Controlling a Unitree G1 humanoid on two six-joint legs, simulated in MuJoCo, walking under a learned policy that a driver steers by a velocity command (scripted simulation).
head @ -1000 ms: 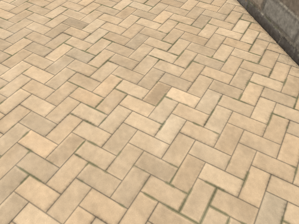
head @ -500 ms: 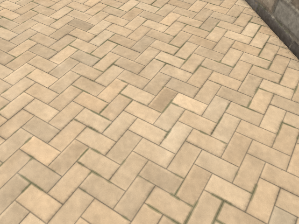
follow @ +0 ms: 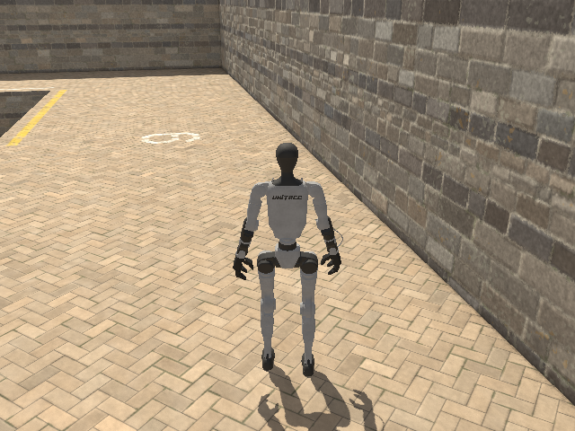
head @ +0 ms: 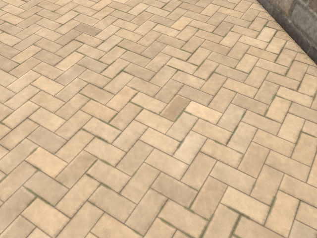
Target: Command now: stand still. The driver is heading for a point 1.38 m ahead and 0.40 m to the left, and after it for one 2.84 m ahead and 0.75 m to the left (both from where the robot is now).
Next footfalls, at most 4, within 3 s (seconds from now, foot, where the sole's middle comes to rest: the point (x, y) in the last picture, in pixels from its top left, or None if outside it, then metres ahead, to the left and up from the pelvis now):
1.14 right None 0.44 -0.10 -0.78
1.68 left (131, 191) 0.72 0.16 -0.78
2.20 right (157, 135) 1.05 0.04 -0.78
2.72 left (89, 122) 1.14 0.41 -0.78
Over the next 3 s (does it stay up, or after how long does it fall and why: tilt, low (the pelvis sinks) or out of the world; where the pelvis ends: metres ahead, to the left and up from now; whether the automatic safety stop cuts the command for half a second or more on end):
stays up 1.17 0.35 0.01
